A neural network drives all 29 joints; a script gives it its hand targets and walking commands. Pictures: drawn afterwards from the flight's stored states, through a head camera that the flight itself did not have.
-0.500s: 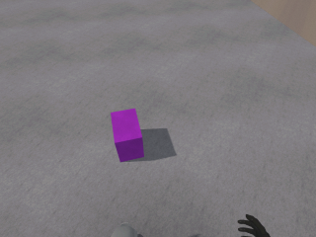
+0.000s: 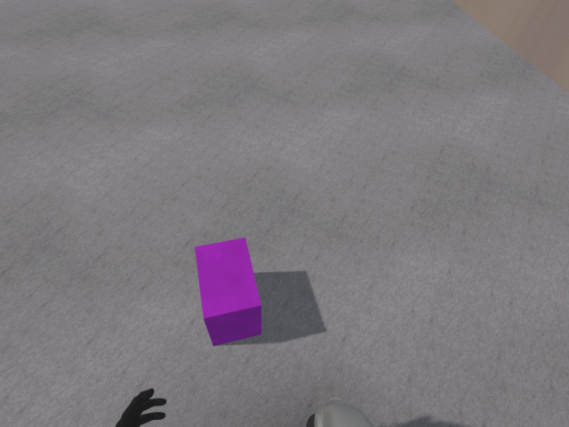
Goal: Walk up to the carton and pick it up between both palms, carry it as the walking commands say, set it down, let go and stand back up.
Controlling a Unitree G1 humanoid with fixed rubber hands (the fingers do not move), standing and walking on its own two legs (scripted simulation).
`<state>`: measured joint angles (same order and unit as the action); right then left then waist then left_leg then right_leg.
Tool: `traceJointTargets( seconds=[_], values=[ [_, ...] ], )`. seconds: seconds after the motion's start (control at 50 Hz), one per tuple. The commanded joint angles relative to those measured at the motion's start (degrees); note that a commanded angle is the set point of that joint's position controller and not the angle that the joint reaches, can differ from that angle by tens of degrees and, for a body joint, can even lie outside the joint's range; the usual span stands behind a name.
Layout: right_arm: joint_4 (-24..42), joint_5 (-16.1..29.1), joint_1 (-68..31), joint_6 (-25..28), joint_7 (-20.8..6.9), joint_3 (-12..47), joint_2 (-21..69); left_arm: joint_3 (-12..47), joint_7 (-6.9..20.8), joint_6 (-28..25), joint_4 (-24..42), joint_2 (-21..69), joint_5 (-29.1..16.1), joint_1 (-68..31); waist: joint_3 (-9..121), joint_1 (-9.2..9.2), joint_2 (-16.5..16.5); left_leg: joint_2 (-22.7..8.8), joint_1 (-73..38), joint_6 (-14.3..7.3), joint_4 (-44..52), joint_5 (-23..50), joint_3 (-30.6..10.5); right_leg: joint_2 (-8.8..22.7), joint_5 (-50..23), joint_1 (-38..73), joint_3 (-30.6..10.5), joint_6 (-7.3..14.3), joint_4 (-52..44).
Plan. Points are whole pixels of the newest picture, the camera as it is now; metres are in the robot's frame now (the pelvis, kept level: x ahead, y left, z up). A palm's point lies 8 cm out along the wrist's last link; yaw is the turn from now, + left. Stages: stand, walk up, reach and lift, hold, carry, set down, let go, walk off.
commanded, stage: walk up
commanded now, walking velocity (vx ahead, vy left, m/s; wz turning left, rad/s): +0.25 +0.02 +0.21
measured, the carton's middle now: (229, 292) +0.64 +0.11 -0.65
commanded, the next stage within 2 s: none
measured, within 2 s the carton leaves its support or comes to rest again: neither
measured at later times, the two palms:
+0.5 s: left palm out of the picture +0.04 +0.26 -0.13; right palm (395, 364) +0.24 -0.21 -0.14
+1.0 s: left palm out of the picture +0.12 +0.28 -0.14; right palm (373, 407) +0.18 -0.15 -0.14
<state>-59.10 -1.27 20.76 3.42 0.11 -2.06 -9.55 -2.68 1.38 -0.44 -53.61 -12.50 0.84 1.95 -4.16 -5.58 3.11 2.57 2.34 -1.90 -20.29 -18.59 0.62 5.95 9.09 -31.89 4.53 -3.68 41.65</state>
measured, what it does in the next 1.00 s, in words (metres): walks ahead: right foot, then left foot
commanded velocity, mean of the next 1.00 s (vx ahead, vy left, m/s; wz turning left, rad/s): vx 0.11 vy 0.06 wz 0.05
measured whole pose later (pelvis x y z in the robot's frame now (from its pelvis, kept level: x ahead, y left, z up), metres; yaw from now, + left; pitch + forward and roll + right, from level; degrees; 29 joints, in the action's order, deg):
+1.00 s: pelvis +0.12 +0.06 +0.00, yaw +4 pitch -2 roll +0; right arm -63.3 0.5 10.5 -0.4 1.6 -1.4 -9.0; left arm -1.0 -1.9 -0.1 -64.0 -7.9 0.9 14.0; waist -1.9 -0.5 -0.8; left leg 0.1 9.0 -2.0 -22.9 -12.2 5.9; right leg 1.8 14.5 -7.4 4.1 -0.2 23.8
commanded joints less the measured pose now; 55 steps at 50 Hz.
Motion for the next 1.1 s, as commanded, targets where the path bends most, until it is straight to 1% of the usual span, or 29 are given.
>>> traceJointTargets(
  seconds=[0.0,0.02,0.04,0.06,0.08,0.12,0.16,0.22,0.26,0.4,0.46,0.48,0.5,0.52,0.54,0.56,0.6,0.64,0.68,0.74,0.8,0.84,0.86,0.88,1.0,1.02,1.04,1.06,1.08],
  values=[
    [0.3,0.9,0.1,-0.2,0.9,-1.8,-10.0,-1.1,-0.8,-2.3,2.3,-3.0,0.1,4.9,3.9,4.86,-12.6,-10.6,4.6,-2.9,-5.6,44.8,-2.1,-2.7,-5.4,16.3,4.1,2.4,-11.5],
    [0.1,1.2,0.2,-0.1,0.9,-1.7,-9.3,-1.7,-1.3,-2.8,-0.1,-4.7,0.2,11.3,7.5,7.13,-9.6,-8.9,7.6,-1.6,-12.1,41.1,-1.4,-1.9,-10.8,26.3,4.1,3.2,-15.3],
    [0.6,1.6,1.3,0.4,0.8,-1.1,-7.2,-3.0,-2.0,-3.6,-1.9,-9.0,0.8,18.6,13.5,9.75,-0.8,-5.5,18.0,0.6,-23.6,25.4,-0.3,7.4,-21.7,40.9,-4.9,6.6,-16.2],
    [2.0,2.0,3.0,0.4,0.9,-0.3,-4.2,-4.0,-2.5,-3.8,-2.9,-13.1,1.3,23.8,18.6,11.26,14.1,-0.1,28.3,2.0,-39.6,-12.2,1.3,22.9,-33.8,49.0,-22.1,12.2,-20.5],
    [2.0,1.5,3.0,-0.7,1.2,-1.8,-6.8,-4.1,-2.5,-3.5,-4.2,-13.4,0.9,24.4,19.7,10.38,9.0,-4.0,27.3,1.9,-47.3,-16.7,-3.1,24.9,-32.1,45.6,-22.8,16.0,-20.1],
    [1.4,0.5,-0.8,-1.2,0.5,-2.2,-8.2,-3.3,-2.8,-3.6,-3.5,-9.5,1.3,16.2,13.5,8.46,3.1,-6.7,27.2,2.9,-48.5,-11.0,-3.9,20.0,-20.3,33.5,-20.6,15.7,-24.0],
    [0.8,-0.2,0.5,-3.6,-0.4,-2.6,-7.6,-3.8,-3.7,-3.0,-4.0,-9.7,0.6,14.5,8.0,6.27,0.8,-7.5,28.2,4.5,-50.8,-6.9,-4.1,20.7,-20.7,25.4,-18.7,14.0,-26.0],
    [1.4,0.0,-1.2,-4.9,-1.0,-1.3,-4.7,-2.7,-2.6,-3.2,-3.2,-5.8,0.9,10.8,7.3,5.06,7.4,-7.9,24.0,4.7,-45.0,-1.2,-2.5,14.8,-10.9,17.5,-11.4,12.2,-28.3],
    [2.2,0.1,-3.7,-5.3,-1.3,-0.8,-3.6,-2.8,-2.4,-3.1,-3.5,-5.2,1.1,10.4,6.4,5.2,7.4,-8.3,24.5,5.1,-38.2,0.3,-0.5,14.1,-7.5,17.1,-8.2,11.9,-29.5],
    [3.7,0.2,-10.8,-5.7,-2.6,0.1,-4.6,-3.9,-1.9,-1.8,-4.7,-9.7,1.6,12.9,5.7,7.23,11.1,-6.4,17.6,5.0,-19.2,1.1,3.4,13.6,7.6,13.6,-7.4,10.3,-30.9],
    [3.4,0.4,-9.1,-4.9,-2.6,0.1,-3.9,-3.8,-1.8,-0.8,-5.1,-9.7,1.3,12.1,5.8,5.91,10.9,-5.0,11.2,4.4,-10.5,4.0,4.8,13.3,14.9,11.1,-6.5,9.2,-28.4],
    [2.3,1.1,-7.2,-4.1,-1.9,-0.2,-4.2,-3.3,-1.7,-0.5,-4.6,-8.0,0.9,10.8,6.8,4.59,9.2,-4.5,5.7,3.9,-5.3,7.8,4.7,11.2,9.6,10.4,-2.9,7.1,-23.3],
    [1.7,1.4,-5.4,-2.7,-0.9,-0.6,-5.5,-2.4,-1.6,-0.7,-5.7,-6.0,0.3,14.4,10.2,3.85,4.2,-7.9,1.6,3.3,1.5,13.0,1.9,7.0,5.5,11.9,3.1,4.2,-16.8],
    [2.5,0.3,-5.4,-1.7,-0.4,-1.9,-10.6,-1.0,-1.7,-0.3,-6.1,-0.9,0.0,16.9,10.4,4.04,-11.5,-20.3,-0.3,1.6,6.7,21.1,-12.5,1.3,12.9,7.0,7.7,0.4,-6.1],
    [2.7,0.0,-5.9,-1.6,0.1,-2.3,-13.0,-0.6,-2.3,0.5,-5.9,-0.1,0.1,17.4,6.7,5.07,-16.8,-25.4,4.0,-1.2,7.5,33.0,-19.2,-0.2,21.5,3.7,3.0,-0.5,0.1],
    [2.1,0.5,-8.4,-1.7,0.5,-1.2,-11.1,-0.4,-2.5,1.5,-6.7,-0.3,-0.6,18.4,5.8,6.4,-14.7,-23.5,7.7,-4.7,7.2,30.2,-12.6,1.0,18.7,8.7,0.0,-0.1,3.1],
    [2.8,0.4,-14.4,-1.5,1.1,-0.2,-7.0,-0.3,-2.0,1.9,-8.9,-0.6,-0.9,20.6,4.6,8.77,-14.6,-19.0,7.3,-4.6,6.3,33.0,-4.9,0.4,16.8,9.2,-2.1,0.7,4.8],
    [2.7,0.4,-14.2,-1.5,1.4,0.0,-5.9,-0.7,-2.1,2.3,-9.1,-1.4,-0.6,21.4,4.9,8.48,-16.3,-16.6,7.6,-4.1,5.5,33.4,-2.4,0.1,15.3,11.6,-2.6,1.3,4.4],
    [1.6,0.2,-12.1,-1.3,1.8,-0.3,-6.4,-0.5,-2.7,2.2,-8.2,-1.4,-0.4,19.0,5.0,7.47,-14.4,-17.0,6.3,-5.4,4.4,36.6,-3.7,-0.3,15.3,13.2,-3.2,1.7,2.3],
    [0.8,0.3,-11.7,-1.8,1.9,-0.6,-6.5,0.2,-3.2,2.0,-7.8,-0.3,-0.1,17.8,4.9,6.67,-13.0,-18.2,4.4,-6.8,4.0,30.3,-6.0,-0.5,14.1,14.4,-3.5,2.2,-5.1],
    [0.3,1.3,-11.9,-2.7,1.8,-0.8,-7.3,0.5,-3.7,0.9,-8.4,-0.9,0.1,19.5,5.5,7.66,-11.7,-15.8,4.2,-3.9,1.9,23.7,-6.0,-1.6,2.6,21.6,-1.6,2.8,-20.4],
    [-0.1,1.8,-10.1,-2.7,1.7,-0.3,-5.5,0.2,-3.8,-0.1,-8.5,-3.3,0.5,18.0,5.1,5.24,-5.6,-12.1,8.5,-1.4,0.5,18.2,-4.2,2.8,-6.9,26.4,-5.8,4.0,-21.8],
    [-0.5,2.1,-11.4,-3.0,1.6,-0.1,-3.8,0.7,-3.4,-0.1,-9.0,-2.2,-0.1,15.4,2.3,5.28,-0.4,-8.9,7.3,-0.7,1.7,12.4,-1.8,2.9,-8.0,21.4,-8.1,5.1,-22.2],
    [-0.9,1.9,-11.4,-3.1,1.6,0.1,-3.3,0.7,-3.2,-0.1,-9.0,-1.9,0.0,15.4,1.4,5.49,0.6,-9.2,3.5,-0.2,1.1,12.5,-1.3,2.7,-6.3,17.9,-8.4,5.5,-23.7],
    [-3.2,1.5,-8.1,-2.8,1.7,0.0,-4.3,1.0,-3.5,-0.5,-9.8,0.5,0.2,15.9,2.0,5.26,-0.1,-10.4,2.9,-0.2,2.5,13.8,-2.7,1.0,-4.0,20.9,-6.0,4.5,-25.4],
    [-4.2,2.2,-7.2,-2.6,1.4,-0.8,-5.2,-0.1,-3.3,-0.8,-10.2,-1.1,0.1,16.6,2.5,4.32,-1.2,-10.1,4.3,0.8,1.7,6.6,-1.8,2.2,3.9,21.3,-5.6,4.2,-24.9],
    [-3.1,0.8,-3.2,-2.7,0.7,-2.2,-10.2,-1.6,-2.6,-0.3,-9.3,-6.2,0.5,16.9,4.2,2.96,-0.4,-11.3,3.0,-0.2,1.9,-20.1,-5.2,0.3,29.0,16.3,-6.3,5.4,-20.3],
    [-3.3,0.2,-2.5,-3.2,0.5,-2.6,-11.2,-1.9,-2.1,0.1,-7.7,-6.1,0.7,14.5,-1.0,2.67,-2.4,-13.4,4.8,-1.2,4.5,-29.3,-9.1,-0.3,34.6,8.7,-6.9,5.3,-17.3],
    [-4.0,-0.1,-1.8,-3.3,0.5,-2.7,-10.9,-1.5,-1.8,0.0,-6.6,-4.4,0.8,13.0,-3.5,2.58,-5.2,-15.9,6.2,-2.2,7.4,-32.1,-12.0,-1.3,32.1,6.3,-4.5,4.4,-14.0]
  ],
)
